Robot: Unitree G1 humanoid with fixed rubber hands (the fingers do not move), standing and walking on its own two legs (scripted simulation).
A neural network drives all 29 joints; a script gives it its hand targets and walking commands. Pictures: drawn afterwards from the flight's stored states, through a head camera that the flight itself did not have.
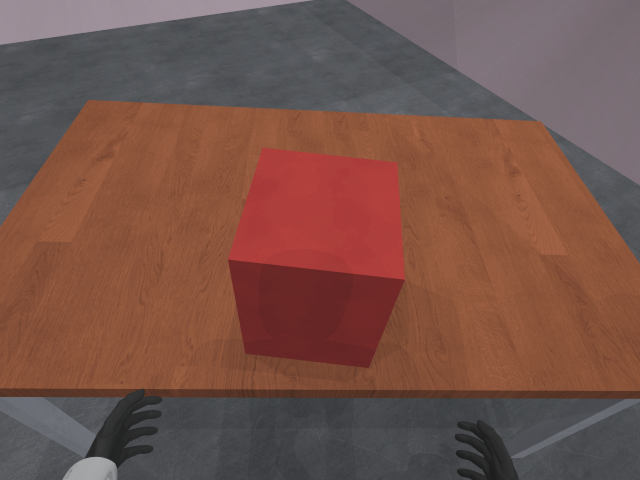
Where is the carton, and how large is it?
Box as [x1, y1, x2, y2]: [228, 148, 404, 367]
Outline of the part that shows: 262,148 228,258 245,353 368,367 404,280 396,162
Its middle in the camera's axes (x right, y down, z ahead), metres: +0.00 +0.04 +0.60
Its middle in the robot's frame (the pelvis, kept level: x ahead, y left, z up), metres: +0.42 +0.02 -0.01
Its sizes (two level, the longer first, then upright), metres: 0.210 0.200 0.250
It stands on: a table, 0.65 m high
